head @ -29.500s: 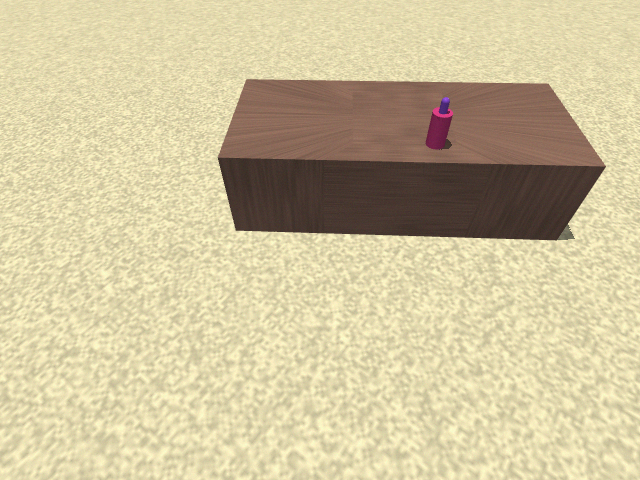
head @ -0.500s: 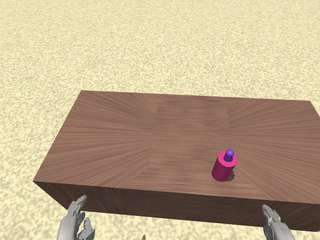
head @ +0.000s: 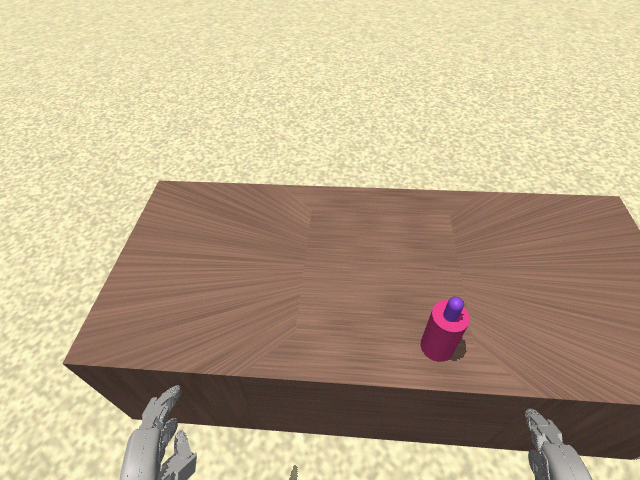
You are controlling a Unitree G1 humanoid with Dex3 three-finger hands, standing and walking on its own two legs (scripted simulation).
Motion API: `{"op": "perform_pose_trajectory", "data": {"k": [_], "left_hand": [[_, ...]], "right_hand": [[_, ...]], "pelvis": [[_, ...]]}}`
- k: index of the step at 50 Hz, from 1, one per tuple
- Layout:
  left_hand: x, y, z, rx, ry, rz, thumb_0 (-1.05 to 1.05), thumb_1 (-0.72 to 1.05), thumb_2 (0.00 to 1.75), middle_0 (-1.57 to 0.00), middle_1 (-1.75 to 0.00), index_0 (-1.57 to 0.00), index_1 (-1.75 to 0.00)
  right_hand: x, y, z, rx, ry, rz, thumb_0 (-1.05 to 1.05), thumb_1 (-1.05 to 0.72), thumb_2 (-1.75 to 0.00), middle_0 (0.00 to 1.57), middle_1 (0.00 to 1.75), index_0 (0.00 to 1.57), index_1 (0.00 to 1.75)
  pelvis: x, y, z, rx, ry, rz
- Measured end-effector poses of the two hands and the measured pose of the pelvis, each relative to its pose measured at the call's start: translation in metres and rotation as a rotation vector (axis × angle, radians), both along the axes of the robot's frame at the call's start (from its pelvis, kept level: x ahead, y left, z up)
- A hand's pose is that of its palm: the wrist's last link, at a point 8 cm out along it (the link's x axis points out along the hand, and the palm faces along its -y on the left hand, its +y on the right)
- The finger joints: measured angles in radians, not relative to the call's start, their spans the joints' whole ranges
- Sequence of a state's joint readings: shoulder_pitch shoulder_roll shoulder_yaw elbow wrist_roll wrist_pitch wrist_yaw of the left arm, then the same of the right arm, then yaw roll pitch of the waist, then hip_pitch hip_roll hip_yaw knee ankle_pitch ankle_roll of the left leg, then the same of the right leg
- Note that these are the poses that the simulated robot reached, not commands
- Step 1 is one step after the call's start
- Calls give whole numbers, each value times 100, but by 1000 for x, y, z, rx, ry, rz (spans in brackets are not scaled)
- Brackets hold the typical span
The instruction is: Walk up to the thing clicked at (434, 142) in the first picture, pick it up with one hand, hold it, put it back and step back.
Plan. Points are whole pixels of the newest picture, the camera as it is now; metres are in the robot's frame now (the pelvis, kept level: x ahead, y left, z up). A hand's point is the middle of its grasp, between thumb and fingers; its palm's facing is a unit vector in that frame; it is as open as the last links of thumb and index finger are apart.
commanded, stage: home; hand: right
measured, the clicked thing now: (446, 325) +0.46 -0.20 -0.23
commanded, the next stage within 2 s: stand in 1.62 s
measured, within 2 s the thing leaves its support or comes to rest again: neither
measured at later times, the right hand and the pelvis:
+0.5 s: hand out of the picture +0.16 -0.18 -0.05, palm faces +0.04 +0.98 -0.21, open 17.5 cm; pelvis +0.00 +0.01 +0.00, yaw +0 degrees
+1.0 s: hand out of the picture +0.16 -0.18 -0.06, palm faces +0.01 +0.96 -0.27, open 17.5 cm; pelvis -0.01 +0.01 +0.01, yaw -1 degrees
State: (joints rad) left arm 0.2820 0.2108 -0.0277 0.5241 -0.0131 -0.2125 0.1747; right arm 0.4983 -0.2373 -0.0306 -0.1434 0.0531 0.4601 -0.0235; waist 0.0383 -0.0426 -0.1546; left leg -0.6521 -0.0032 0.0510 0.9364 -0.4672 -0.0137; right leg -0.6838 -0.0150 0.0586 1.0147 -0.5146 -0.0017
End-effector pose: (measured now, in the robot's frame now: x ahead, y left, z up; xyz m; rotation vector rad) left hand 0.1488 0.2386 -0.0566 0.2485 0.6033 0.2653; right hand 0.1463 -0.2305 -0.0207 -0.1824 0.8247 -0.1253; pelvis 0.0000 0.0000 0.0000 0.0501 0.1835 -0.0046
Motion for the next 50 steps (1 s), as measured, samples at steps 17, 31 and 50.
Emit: {"op": "perform_pose_trajectory", "data": {"k": [17,31,50], "left_hand": [[2,9,1,11,0,11,1,90,90,-21,-30,-21,-30],[2,9,1,8,-7,6,1,90,90,-21,-30,-21,-30],[-5,12,-11,47,145,-102,1,90,90,-20,-30,-21,-30]], "right_hand": [[3,5,1,0,-7,-5,-1,56,-5,5,5,5,5],[1,6,2,-2,-9,-2,-1,56,-5,5,5,5,5],[2,-1,-11,-62,-58,45,-1,55,-5,5,5,5,5]], "pelvis": [[3,5,0,-2,1,-2],[1,5,0,-3,-1,-1],[-7,7,6,-18,-74,-8]]}}
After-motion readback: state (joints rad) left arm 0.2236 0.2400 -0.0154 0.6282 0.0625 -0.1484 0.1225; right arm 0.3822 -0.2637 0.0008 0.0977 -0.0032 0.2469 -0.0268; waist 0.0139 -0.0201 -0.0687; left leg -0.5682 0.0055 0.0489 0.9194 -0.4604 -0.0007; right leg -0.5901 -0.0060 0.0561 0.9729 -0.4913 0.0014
